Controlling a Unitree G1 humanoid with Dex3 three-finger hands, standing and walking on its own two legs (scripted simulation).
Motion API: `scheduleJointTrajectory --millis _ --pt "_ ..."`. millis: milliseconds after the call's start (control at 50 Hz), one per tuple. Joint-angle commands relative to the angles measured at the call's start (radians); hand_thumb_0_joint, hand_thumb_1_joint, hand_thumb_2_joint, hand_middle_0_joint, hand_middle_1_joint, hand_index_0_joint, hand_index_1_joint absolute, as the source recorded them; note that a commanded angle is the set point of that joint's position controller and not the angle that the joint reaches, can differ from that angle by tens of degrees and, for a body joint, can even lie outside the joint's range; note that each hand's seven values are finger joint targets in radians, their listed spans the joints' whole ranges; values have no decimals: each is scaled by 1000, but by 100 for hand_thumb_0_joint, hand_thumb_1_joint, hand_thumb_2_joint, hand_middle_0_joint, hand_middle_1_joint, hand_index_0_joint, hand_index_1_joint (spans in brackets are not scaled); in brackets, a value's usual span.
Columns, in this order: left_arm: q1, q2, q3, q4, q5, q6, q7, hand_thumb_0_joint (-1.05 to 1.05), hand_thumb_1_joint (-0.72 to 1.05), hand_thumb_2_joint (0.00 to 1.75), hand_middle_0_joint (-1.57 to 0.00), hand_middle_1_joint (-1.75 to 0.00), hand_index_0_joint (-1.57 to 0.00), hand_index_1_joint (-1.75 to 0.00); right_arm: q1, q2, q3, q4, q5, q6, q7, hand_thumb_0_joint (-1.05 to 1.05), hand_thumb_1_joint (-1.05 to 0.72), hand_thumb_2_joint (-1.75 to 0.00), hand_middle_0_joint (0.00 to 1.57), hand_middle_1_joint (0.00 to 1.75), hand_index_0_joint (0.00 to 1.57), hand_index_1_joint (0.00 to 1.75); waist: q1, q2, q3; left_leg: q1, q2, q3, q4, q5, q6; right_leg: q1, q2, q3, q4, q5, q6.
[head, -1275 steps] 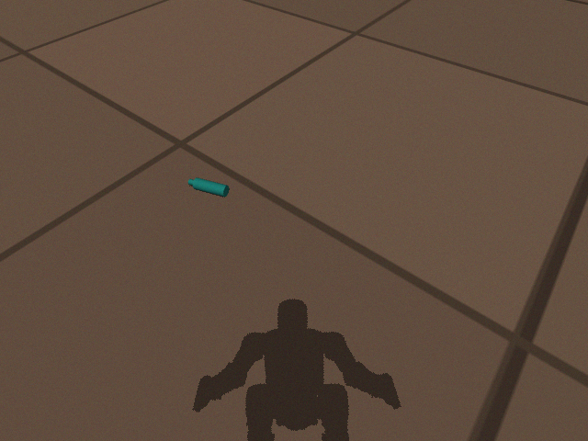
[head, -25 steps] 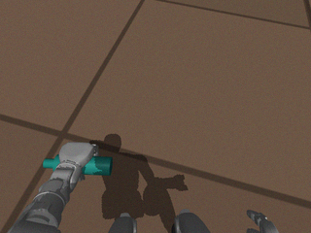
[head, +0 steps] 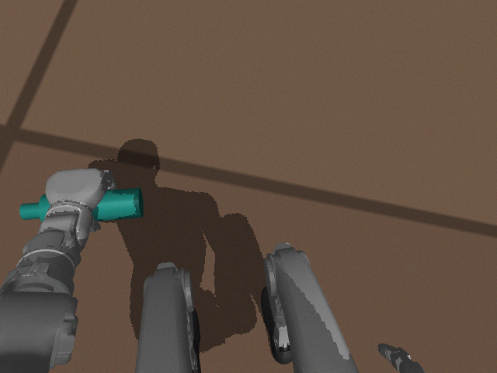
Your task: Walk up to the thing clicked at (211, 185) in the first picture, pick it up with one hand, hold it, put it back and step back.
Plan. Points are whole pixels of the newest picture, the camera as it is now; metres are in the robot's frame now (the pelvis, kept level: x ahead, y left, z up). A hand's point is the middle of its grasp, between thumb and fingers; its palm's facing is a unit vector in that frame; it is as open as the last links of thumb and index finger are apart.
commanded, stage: crouch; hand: left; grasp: from above
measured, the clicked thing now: (84, 207) +0.43 +0.25 -0.18
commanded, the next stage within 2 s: lower in 0.96 s
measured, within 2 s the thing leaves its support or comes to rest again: neither
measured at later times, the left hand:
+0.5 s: hand (108, 205) +0.45 +0.24 -0.28, palm faces -0.48 -0.01 -0.88, open 8.7 cm
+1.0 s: hand (115, 207) +0.46 +0.24 -0.34, palm faces -0.48 +0.00 -0.88, open 8.6 cm
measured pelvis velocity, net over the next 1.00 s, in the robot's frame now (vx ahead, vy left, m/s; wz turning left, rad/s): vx -0.01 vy -0.01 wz -0.06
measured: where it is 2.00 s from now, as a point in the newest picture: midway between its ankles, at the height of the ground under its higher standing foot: (235, 348)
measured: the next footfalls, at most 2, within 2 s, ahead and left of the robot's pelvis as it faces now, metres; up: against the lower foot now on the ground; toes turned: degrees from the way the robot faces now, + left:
none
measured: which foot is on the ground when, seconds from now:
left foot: down 0.00-1.00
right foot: down 0.00-1.00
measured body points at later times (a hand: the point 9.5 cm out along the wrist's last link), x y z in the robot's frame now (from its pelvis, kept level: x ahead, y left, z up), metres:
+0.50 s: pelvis +0.00 -0.01 -0.10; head +0.25 +0.03 +0.28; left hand +0.47 +0.23 -0.23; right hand +0.05 -0.29 -0.21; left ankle +0.07 +0.11 -0.47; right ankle +0.09 -0.14 -0.47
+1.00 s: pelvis -0.01 -0.01 -0.15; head +0.25 +0.04 +0.21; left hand +0.48 +0.24 -0.29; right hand +0.01 -0.29 -0.25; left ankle +0.07 +0.11 -0.47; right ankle +0.09 -0.14 -0.47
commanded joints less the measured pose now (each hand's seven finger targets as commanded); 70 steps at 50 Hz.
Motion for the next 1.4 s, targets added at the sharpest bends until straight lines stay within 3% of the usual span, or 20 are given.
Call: scheduleJointTrajectory --millis 0,80,100,180,320,380,440,480,500,520,640,880,1020,1060,1160,1260,1280,1300,1320,1380 --pt "-467 296 81 -219 3 -41 86 0 72 73 -108 -56 -109 -56 158 -242 -71 -37 -17 -43 -1 0 -89 -90 20 30 20 30 -4 195 -736 535 -6 -34 -176 134 -6 191 7 -64 -116 115 -76" --pt "-491 309 88 -180 32 -59 117 0 68 77 -107 -56 -107 -56 169 -239 -60 -12 -35 -51 17 0 -90 -90 20 30 20 30 -25 222 -708 458 -12 -8 -87 183 -3 147 3 -62 -66 165 -72" --pt "-488 339 108 -158 38 -58 127 0 70 75 -108 -57 -108 -57 174 -244 -61 -15 -35 -53 22 0 -90 -90 20 30 20 30 -18 213 -713 461 -11 -11 -79 179 -4 134 3 -65 -52 161 -73" --pt "-487 332 110 -128 61 -55 144 0 69 78 -109 -55 -108 -55 177 -248 -57 -12 -50 -54 43 0 -90 -90 20 30 20 30 -22 260 -729 442 -11 8 -11 253 -6 109 6 -67 2 215 -74" --pt "-447 360 140 -58 57 -36 137 0 77 80 -113 -57 -113 -58 168 -248 -55 -30 -59 -52 78 0 -90 -90 20 30 20 30 -21 246 -718 367 -8 20 76 298 7 117 14 -74 64 264 -69" --pt "-468 366 136 -40 53 -40 124 0 77 76 -113 -57 -113 -57 166 -252 -54 -26 -59 -49 86 0 -91 -90 20 30 20 30 -35 236 -668 296 -10 19 95 246 9 92 19 -81 86 234 -68" --pt "-493 399 151 -69 47 -54 115 0 77 74 -112 -57 -112 -56 164 -255 -57 -30 -58 -46 93 0 -90 -90 20 30 20 30 -33 211 -705 263 -9 21 128 239 15 110 25 -83 113 240 -65" --pt "-471 386 143 -33 44 -59 111 0 76 71 -111 -57 -112 -56 164 -256 -55 -29 -60 -48 97 0 -91 -90 20 30 20 30 -38 211 -661 237 -9 20 141 227 13 82 23 -85 129 228 -66" --pt "-523 415 151 -81 46 -71 112 0 75 72 -109 -58 -110 -57 165 -259 -57 -19 -60 -47 98 0 -91 -90 20 30 20 30 -42 222 -674 230 -8 21 153 224 15 82 27 -85 137 230 -66" --pt "-497 406 144 -28 57 -72 108 0 73 72 -109 -56 -110 -55 166 -264 -54 -19 -63 -44 99 0 -91 -90 20 30 20 30 -44 213 -668 226 -8 23 166 226 16 74 28 -84 141 233 -64" --pt "-581 440 155 -53 75 -102 126 0 78 70 -112 -56 -113 -55 169 -277 -54 -3 -70 -40 102 0 -91 -90 20 30 20 30 -55 275 -680 220 -7 16 190 188 6 -13 32 -98 198 187 -74" --pt "-605 472 153 47 96 -86 160 0 74 71 -111 -51 -111 -52 159 -295 -25 10 -77 -46 104 0 -91 -90 20 30 20 30 -74 304 -618 158 -8 4 232 113 5 -127 27 -120 267 131 -78" --pt "-593 480 144 52 83 -77 145 0 72 68 -111 -51 -111 -52 178 -294 1 6 -80 -51 106 0 -91 -90 20 30 20 30 -83 288 -599 102 -14 26 280 137 14 -72 31 -116 272 169 -68" --pt "-567 509 165 57 82 -74 139 0 72 72 -114 -47 -112 -49 186 -306 4 3 -81 -53 109 0 -91 -90 20 30 20 30 -81 271 -609 110 -12 18 288 163 13 -62 28 -121 285 187 -66" --pt "-595 491 136 116 76 -93 127 0 75 70 -116 -47 -114 -49 178 -303 25 12 -85 -51 116 0 -91 -90 20 30 20 30 -108 251 -555 47 -11 12 332 175 17 -78 37 -129 309 206 -65" --pt "-593 564 178 75 89 -126 148 0 79 69 -117 -49 -116 -49 179 -319 29 12 -96 -49 121 0 -91 -90 20 30 20 30 -102 284 -583 49 -10 10 357 188 13 -50 43 -136 330 219 -61" --pt "-535 545 173 125 92 -122 152 0 77 68 -116 -48 -116 -49 171 -320 36 5 -97 -49 124 0 -91 -90 20 30 20 30 -95 290 -563 53 -12 10 353 194 9 -62 42 -139 340 218 -65" --pt "-594 567 185 65 88 -133 159 0 80 68 -117 -49 -116 -50 165 -324 26 5 -99 -48 124 0 -90 -90 20 30 20 30 -108 299 -588 52 -8 8 365 185 11 -64 47 -143 349 216 -64" --pt "-552 566 184 86 101 -132 165 0 79 67 -117 -49 -116 -49 159 -322 31 1 -101 -46 124 0 -91 -90 20 30 20 30 -94 314 -591 64 -9 9 358 186 8 -66 48 -143 350 214 -66" --pt "-590 586 199 70 106 -139 192 0 80 65 -116 -48 -116 -48 146 -334 25 -1 -105 -48 126 0 -90 -90 20 30 20 30 -111 349 -576 72 -6 1 366 169 4 -118 49 -158 370 193 -72"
